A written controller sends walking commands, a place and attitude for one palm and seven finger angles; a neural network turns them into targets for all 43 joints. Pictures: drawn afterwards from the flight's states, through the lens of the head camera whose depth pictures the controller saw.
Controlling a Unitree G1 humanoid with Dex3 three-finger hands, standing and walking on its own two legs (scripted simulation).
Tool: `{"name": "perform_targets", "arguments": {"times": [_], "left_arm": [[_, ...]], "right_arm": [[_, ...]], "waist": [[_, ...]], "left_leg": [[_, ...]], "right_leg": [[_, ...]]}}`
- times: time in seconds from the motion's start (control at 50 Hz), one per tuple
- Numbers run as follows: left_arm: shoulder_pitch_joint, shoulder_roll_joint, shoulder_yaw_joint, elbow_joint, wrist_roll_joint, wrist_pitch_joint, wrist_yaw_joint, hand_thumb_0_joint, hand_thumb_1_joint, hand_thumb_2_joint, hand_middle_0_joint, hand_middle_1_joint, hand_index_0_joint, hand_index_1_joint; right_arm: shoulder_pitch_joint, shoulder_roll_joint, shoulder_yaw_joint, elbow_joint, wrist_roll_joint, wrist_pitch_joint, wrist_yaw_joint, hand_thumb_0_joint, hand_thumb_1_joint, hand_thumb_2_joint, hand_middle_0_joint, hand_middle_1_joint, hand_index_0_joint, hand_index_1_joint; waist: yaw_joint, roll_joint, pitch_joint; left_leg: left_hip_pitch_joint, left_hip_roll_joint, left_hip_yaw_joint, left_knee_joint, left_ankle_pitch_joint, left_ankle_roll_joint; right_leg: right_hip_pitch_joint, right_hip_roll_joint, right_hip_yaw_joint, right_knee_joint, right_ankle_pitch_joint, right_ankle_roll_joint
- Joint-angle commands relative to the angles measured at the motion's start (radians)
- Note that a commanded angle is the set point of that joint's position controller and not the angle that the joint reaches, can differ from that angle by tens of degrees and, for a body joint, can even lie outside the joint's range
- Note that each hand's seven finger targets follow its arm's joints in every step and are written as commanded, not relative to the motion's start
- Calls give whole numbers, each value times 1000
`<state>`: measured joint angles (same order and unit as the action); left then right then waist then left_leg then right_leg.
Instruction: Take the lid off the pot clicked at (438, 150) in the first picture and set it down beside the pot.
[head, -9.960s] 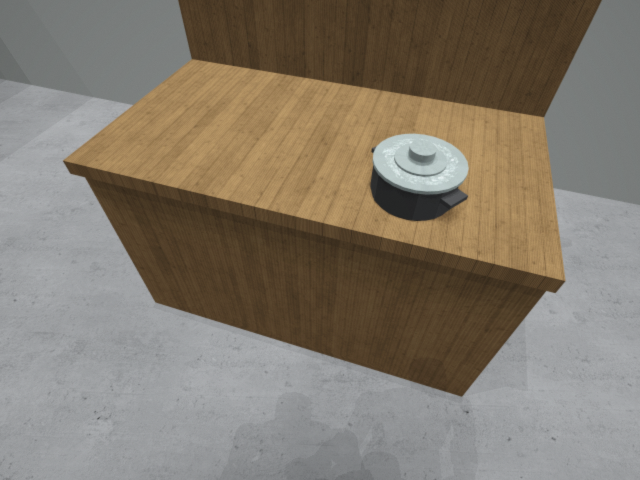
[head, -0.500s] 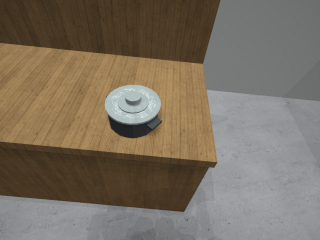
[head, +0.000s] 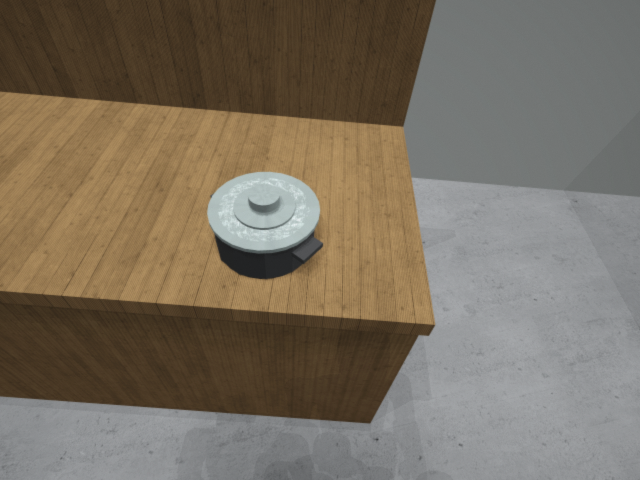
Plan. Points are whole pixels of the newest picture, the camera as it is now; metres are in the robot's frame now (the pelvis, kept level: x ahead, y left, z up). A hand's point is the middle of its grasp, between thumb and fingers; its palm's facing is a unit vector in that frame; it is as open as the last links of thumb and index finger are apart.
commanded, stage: shuffle to correct the standing spot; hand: left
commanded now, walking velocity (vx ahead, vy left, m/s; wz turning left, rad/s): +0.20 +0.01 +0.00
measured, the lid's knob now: (264, 198) +0.55 +0.13 +0.01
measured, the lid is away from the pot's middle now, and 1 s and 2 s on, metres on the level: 0.00 0.00 0.00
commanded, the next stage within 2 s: come to a stop and stand still in 0.38 s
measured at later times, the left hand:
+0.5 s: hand out of the picture +0.00 +0.14 -0.18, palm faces +0.02 -0.99 -0.14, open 7.4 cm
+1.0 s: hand out of the picture +0.08 +0.11 -0.17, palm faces +0.03 -0.98 -0.20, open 7.2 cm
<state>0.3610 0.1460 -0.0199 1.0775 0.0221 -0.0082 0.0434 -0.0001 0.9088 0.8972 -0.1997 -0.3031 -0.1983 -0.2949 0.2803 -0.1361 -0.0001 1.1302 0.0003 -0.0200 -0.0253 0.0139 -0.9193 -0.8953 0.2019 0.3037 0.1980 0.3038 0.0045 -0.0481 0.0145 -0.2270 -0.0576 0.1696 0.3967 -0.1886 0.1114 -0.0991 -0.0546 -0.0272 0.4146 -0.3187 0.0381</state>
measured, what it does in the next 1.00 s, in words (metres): walks ahead: right foot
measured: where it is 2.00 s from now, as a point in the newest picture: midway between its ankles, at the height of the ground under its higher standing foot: outside the picture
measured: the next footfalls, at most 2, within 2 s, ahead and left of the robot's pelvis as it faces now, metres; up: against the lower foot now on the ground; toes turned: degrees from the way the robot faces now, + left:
right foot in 0.68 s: +0.13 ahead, -0.15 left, +0.00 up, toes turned -6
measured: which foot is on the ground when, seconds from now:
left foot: down 0.00-1.00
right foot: down 0.00-0.44, up 0.46-0.66, down 0.68-1.00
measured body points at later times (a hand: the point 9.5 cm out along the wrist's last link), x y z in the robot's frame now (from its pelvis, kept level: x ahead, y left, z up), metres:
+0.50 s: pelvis +0.04 -0.01 -0.01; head +0.07 +0.00 +0.44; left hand +0.00 +0.20 -0.17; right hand +0.03 -0.23 -0.16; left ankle +0.02 +0.04 -0.74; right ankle -0.05 -0.13 -0.70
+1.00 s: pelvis +0.08 -0.06 +0.00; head +0.11 -0.06 +0.45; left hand +0.08 +0.16 -0.16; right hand +0.08 -0.27 -0.16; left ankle +0.02 +0.04 -0.74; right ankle +0.09 -0.15 -0.74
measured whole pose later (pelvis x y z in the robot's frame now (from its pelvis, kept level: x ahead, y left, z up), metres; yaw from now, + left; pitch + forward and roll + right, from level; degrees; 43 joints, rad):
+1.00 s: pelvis +0.08 -0.06 +0.00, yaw +1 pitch +0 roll +1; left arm 0.29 0.16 -0.01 1.09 0.01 -0.03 0.04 0.02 0.95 0.90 -0.20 -0.30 -0.20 -0.30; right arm 0.28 -0.12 0.01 1.13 0.00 -0.03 -0.04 0.02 -0.92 -0.90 0.20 0.30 0.20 0.30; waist 0.00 -0.01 0.05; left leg -0.08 0.01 0.11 0.37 -0.29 0.01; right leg -0.22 -0.02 -0.12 0.45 -0.23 -0.04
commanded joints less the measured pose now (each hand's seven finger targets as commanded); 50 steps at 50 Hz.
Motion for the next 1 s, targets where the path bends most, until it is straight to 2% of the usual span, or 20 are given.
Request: {"name": "perform_targets", "arguments": {"times": [0.0, 0.08, 0.14, 0.24, 0.28, 0.32, 0.36, 0.38, 0.42, 0.46, 0.52, 0.6, 0.62, 0.64, 0.66, 0.68, 0.7, 0.72, 0.8, 0.98], "left_arm": [[114, 71, 12, -5, -3, -9, 8, 0, 900, 900, -200, -300, -200, -300], [113, 74, 20, -8, 5, -3, -1, 0, 900, 900, -200, -300, -200, -300], [128, 68, 22, -9, 9, -3, -9, 0, 900, 900, -200, -300, -200, -300], [145, 73, 29, -2, 4, -22, -10, 0, 900, 900, -200, -300, -200, -300], [150, 90, 39, 1, 0, -28, -6, 0, 900, 900, -200, -300, -200, -300], [138, 98, 43, -5, -2, -30, -5, 0, 900, 900, -200, -300, -200, -300], [113, 81, 40, -15, -5, -34, -6, 0, 900, 900, -200, -300, -200, -300], [92, 69, 37, -25, -7, -36, -7, 0, 900, 900, -200, -300, -200, -300], [20, 54, 27, -53, -10, -39, -14, 0, 900, 900, -200, -300, -200, -300], [-45, 62, 33, -68, 3, -29, -19, 0, 900, 900, -200, -300, -200, -300], [-22, 15, 27, -64, 3, -12, -21, 0, 900, 900, -200, -300, -200, -300], [94, -5, 20, -12, 1, -9, -2, 0, 900, 900, -200, -300, -200, -300], [98, 34, 27, -9, 0, -16, 2, 0, 900, 900, -200, -300, -200, -300], [89, 80, 31, -11, -3, -27, 4, 0, 900, 900, -200, -300, -200, -300], [42, 125, 32, -22, -5, -28, 0, 0, 900, 900, -200, -300, -200, -300], [-2, 141, 35, -39, -7, -17, -6, 0, 900, 900, -200, -300, -200, -300], [-21, 112, 29, -39, -7, -17, -8, 0, 900, 900, -200, -300, -200, -300], [-18, 95, 24, -34, -8, -25, -7, 0, 900, 900, -200, -300, -200, -300], [16, 75, 15, -23, -15, -39, 0, 0, 900, 900, -200, -300, -200, -300], [18, 83, 14, -13, -14, -33, 1, 0, 900, 900, -200, -300, -200, -300]], "right_arm": [[66, -108, -13, -18, -2, -13, 0, 0, -900, -900, 200, 300, 200, 300], [76, -128, -27, -19, -7, 1, 5, 0, -900, -900, 200, 300, 200, 300], [75, -143, -34, -25, -7, 3, 8, 0, -900, -900, 200, 300, 200, 300], [66, -105, -30, -43, -6, -11, 10, 0, -900, -900, 200, 300, 200, 300], [64, -88, -27, -52, -8, -21, 9, 0, -900, -900, 200, 300, 200, 300], [71, -84, -25, -52, -7, -30, 8, 0, -900, -900, 200, 300, 200, 300], [106, -102, -26, -37, -8, -37, 1, 0, -900, -900, 200, 300, 200, 300], [159, -116, -29, -18, -10, -40, -5, 0, -900, -900, 200, 300, 200, 300], [270, -157, -40, 8, -12, -45, -15, 0, -900, -900, 200, 300, 200, 300], [225, -140, -36, 4, -13, -45, -9, 0, -900, -900, 200, 300, 200, 300], [104, -126, -33, -34, -17, -43, -4, 0, -900, -900, 200, 300, 200, 300], [28, -99, -13, -35, -4, -29, -5, 0, -900, -900, 200, 300, 200, 300], [40, -77, -10, -37, 2, -27, -7, 0, -900, -900, 200, 300, 200, 300], [62, -54, -4, -40, 6, -21, -7, 0, -900, -900, 200, 300, 200, 300], [105, -39, 0, -33, 5, -8, -3, 0, -900, -900, 200, 300, 200, 300], [139, -25, 4, -19, -1, -2, 2, 0, -900, -900, 200, 300, 200, 300], [120, -14, 8, -14, -8, -6, 1, 0, -900, -900, 200, 300, 200, 300], [118, -23, 6, -10, -7, -8, -3, 0, -900, -900, 200, 300, 200, 300], [129, -63, 2, -8, 1, -24, -11, 0, -900, -900, 200, 300, 200, 300], [111, -55, 7, -1, 3, -14, -11, 0, -900, -900, 200, 300, 200, 300]], "waist": [[0, 48, 43], [1, 82, 87], [14, 102, 101], [19, -40, 104], [10, -87, 87], [5, -81, 66], [-25, 26, 35], [-45, 93, 9], [-78, 241, -9], [-52, 139, 47], [10, 27, 64], [75, 73, 49], [67, 24, 72], [44, -44, 79], [0, -64, 82], [-19, 5, 97], [-13, 48, 146], [-9, -9, 120], [-6, -10, -47], [-5, 43, 5]], "left_leg": [[119, 186, -224, -100, 20, -53], [52, 204, -264, -164, -300, -38], [-3, 222, -293, -194, -406, -16], [-24, 151, -204, -27, -210, -28], [-34, 114, -144, 53, -95, -40], [-23, 112, -133, 69, -3, -36], [102, 141, -163, 44, 148, -16], [196, 184, -228, 18, 253, 15], [385, 344, -426, -88, 466, 139], [261, 398, -422, -119, 345, 195], [78, 350, -290, -121, 315, 144], [-57, 230, -136, 9, 219, 20], [-82, 184, -138, 50, 153, -28], [-110, 135, -132, 58, -12, -68], [-65, 101, -121, 28, -156, -93], [-3, 96, -138, -26, -191, -87], [12, 118, -141, -29, -71, -82], [17, 146, -145, -18, 20, -80], [115, 180, -160, -28, 265, -78], [126, 189, -153, -73, 165, -82]], "right_leg": [[-156, -60, 46, -71, 96, -63], [-193, -25, 0, -16, -72, -73], [-193, -7, -33, 28, -101, -77], [-164, -72, 79, -74, -65, -123], [-108, -113, 127, -80, 48, -147], [-72, -109, 98, -34, 200, -146], [-134, -70, 31, 74, 326, -127], [-204, -28, -17, 167, 288, -108], [-453, 38, -67, 465, -209, -73], [-499, -18, -29, 643, -289, -80], [-364, -43, -30, 563, -211, -70], [-69, -31, -59, 106, 161, -39], [-45, -52, 4, 3, 273, -52], [-57, -141, 158, -38, 348, -99], [-133, -221, 207, -71, 246, -146], [-226, -202, 169, -88, 29, -142], [-253, -139, 124, -45, 138, -120], [-202, -111, 96, -15, 271, -110], [-42, -110, 50, 44, 595, -99], [-51, -109, 37, -29, 482, -95]]}}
